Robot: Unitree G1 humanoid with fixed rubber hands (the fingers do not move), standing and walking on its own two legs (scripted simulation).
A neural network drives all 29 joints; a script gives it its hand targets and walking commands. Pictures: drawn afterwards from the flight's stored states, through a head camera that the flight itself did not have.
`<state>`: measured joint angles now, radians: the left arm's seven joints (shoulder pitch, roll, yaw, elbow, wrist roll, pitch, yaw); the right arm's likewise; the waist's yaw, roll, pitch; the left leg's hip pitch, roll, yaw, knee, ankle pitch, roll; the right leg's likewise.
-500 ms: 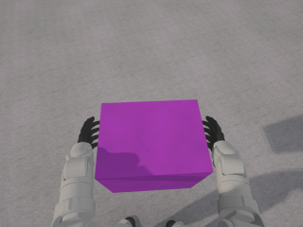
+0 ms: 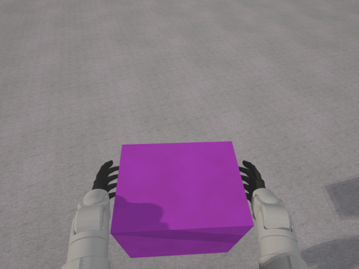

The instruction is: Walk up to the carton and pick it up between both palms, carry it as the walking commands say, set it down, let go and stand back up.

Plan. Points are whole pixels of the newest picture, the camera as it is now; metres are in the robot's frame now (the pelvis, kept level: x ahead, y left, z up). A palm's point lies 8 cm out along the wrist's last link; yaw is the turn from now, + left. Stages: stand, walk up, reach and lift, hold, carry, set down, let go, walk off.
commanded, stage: reach and lift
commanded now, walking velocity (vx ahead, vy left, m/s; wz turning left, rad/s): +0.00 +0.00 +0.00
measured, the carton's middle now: (178, 202) +0.32 +0.01 -0.07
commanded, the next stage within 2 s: hold in 1.52 s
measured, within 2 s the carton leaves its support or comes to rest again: neither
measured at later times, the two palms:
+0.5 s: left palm (96, 190) +0.29 +0.19 +0.05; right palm (267, 191) +0.30 -0.17 +0.05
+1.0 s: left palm (102, 187) +0.29 +0.18 +0.05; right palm (272, 196) +0.28 -0.18 +0.05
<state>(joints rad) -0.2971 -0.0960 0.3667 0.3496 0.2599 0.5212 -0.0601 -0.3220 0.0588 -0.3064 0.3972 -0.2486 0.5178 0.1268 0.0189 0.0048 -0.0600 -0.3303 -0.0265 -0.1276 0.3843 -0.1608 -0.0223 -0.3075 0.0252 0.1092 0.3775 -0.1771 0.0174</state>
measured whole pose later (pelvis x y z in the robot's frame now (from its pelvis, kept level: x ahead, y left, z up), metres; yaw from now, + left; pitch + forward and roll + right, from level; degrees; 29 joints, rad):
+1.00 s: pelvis +0.01 +0.00 +0.01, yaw -1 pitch -5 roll +0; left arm -0.20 -0.09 0.27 0.15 0.24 0.73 -0.08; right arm -0.18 0.07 -0.24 0.14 -0.23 0.74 0.13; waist -0.01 0.00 0.01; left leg -0.03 -0.02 -0.11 0.26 -0.15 -0.01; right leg -0.01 0.02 0.11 0.25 -0.16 0.01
